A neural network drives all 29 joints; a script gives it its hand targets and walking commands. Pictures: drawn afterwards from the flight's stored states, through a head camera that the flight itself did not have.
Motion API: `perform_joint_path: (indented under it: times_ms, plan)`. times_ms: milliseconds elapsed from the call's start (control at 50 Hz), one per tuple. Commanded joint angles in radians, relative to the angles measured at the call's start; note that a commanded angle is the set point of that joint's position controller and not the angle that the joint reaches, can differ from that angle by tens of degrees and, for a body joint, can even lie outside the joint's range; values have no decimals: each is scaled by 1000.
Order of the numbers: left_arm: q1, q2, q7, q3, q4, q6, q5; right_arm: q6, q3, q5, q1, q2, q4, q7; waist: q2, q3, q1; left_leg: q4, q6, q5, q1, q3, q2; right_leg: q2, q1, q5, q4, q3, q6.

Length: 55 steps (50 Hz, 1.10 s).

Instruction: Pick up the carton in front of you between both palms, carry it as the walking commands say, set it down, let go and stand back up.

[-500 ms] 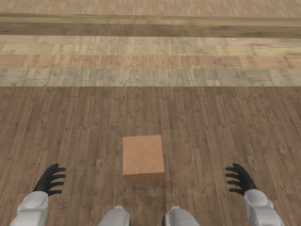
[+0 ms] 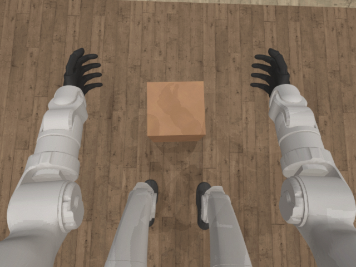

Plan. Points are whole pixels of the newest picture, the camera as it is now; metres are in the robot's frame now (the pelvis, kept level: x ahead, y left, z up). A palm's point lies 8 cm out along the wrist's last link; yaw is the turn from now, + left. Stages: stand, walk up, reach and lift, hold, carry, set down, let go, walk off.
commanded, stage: reach and lift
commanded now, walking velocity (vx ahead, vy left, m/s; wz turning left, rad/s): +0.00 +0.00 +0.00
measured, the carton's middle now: (175, 115) +0.51 +0.02 -0.53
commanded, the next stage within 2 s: none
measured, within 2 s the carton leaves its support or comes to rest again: leaves its support in 1.92 s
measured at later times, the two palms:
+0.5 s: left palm (109, 93) +0.50 +0.22 -0.24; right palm (241, 91) +0.53 -0.17 -0.25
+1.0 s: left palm (127, 111) +0.50 +0.21 -0.44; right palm (224, 109) +0.52 -0.16 -0.44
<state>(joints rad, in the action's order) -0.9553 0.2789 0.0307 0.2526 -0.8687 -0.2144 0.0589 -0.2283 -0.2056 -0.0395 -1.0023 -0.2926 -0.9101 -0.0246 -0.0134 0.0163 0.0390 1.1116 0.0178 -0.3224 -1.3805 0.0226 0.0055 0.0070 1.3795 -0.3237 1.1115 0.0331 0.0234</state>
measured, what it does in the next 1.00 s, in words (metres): lowers itself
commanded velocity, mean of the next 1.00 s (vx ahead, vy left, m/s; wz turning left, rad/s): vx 0.00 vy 0.00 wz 0.00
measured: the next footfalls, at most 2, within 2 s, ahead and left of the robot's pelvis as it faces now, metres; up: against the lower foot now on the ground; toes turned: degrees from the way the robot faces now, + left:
none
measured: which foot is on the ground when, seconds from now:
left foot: down 0.00-1.00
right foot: down 0.00-1.00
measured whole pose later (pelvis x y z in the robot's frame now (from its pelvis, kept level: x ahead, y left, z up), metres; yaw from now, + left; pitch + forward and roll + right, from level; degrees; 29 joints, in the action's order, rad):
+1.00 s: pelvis -0.03 -0.01 -0.27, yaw +1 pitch +41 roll +0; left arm -1.43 0.35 0.10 0.17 -1.13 -0.06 0.18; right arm -0.08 -0.10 -0.17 -1.47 -0.37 -1.14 -0.10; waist -0.01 0.29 0.04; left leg 2.09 0.06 -0.52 -2.29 0.05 0.05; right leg 0.06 2.29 -0.53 2.10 0.05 0.06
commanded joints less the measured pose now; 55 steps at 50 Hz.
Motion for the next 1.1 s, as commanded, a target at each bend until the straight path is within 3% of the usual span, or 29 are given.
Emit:
perform_joint_path:
  times_ms: [0, 60, 160, 300, 400, 500, 560, 660, 760, 820, 940, 1080]
  plan:
    - [-369, 118, 10, 40, 53, 18, -9, 21, -43, 14, -390, -134, 35, 0, 4, -848, 9, -102, 36, 2, 355, -69, 46, 57, -340, -37, -85, -68, 4]
    - [-435, 107, 12, 74, 29, 25, -41, 32, -76, 46, -464, -137, -3, 3, 1, -924, 12, -90, 43, 6, 349, -70, 51, 63, -329, -26, -76, -73, 4]
    - [-417, 79, 6, 129, 53, 63, -101, 69, -124, 102, -454, -105, 10, 6, -11, -1048, 20, -69, 47, 171, 347, -76, 63, 76, -362, 137, -58, -72, 6]
    - [-317, 11, -9, 173, 52, 150, -143, 146, -160, 142, -346, -11, 33, -1, -23, -1000, 24, 72, 42, 358, 114, -68, 62, 71, -209, 348, 90, -45, 12]
    - [-264, 5, -2, 155, 33, 185, -117, 177, -136, 126, -281, 0, 36, -26, -19, -1015, 14, 247, 49, 419, -34, -59, 64, 72, -22, 389, 264, -40, 24]
    - [-282, 64, 22, 78, 66, 195, -28, 190, -48, 40, -311, -50, 93, -56, -32, -1163, 16, 427, 57, 458, -77, -61, 62, 71, 37, 413, 447, -48, 34]
    - [-320, 108, 38, 30, 94, 188, 32, 183, 11, -21, -354, -86, 126, -71, -37, -1246, 16, 520, 56, 432, -82, -70, 58, 71, 43, 389, 543, -61, 36]
    - [-433, 164, 56, -18, 115, 160, 97, 152, 64, -95, -460, -132, 148, -88, -33, -1276, 20, 628, 54, 274, -137, -96, 50, 65, 61, 243, 651, -79, 30]
    - [-547, 181, 66, -38, 10, 134, 111, 126, 76, -116, -569, -153, 40, -90, -32, -1082, 25, 691, 52, 37, -263, -104, 29, 47, 184, 12, 709, -84, 25]
    - [-609, 188, 67, -46, -75, 138, 114, 132, 79, -120, -628, -165, -46, -87, -29, -973, 23, 734, 48, -36, -312, -95, 16, 35, 250, -60, 747, -78, 23]
    - [-707, 205, 65, -70, -186, 171, 122, 165, 95, -132, -719, -192, -161, -79, -12, -869, 18, 823, 44, -35, -342, -73, 4, 23, 315, -65, 834, -63, 22]
    - [-760, 238, 78, -98, -167, 212, 150, 204, 138, -166, -768, -201, -123, -91, -31, -910, 25, 906, 40, 111, -318, -67, 12, 30, 283, 81, 923, -60, 25]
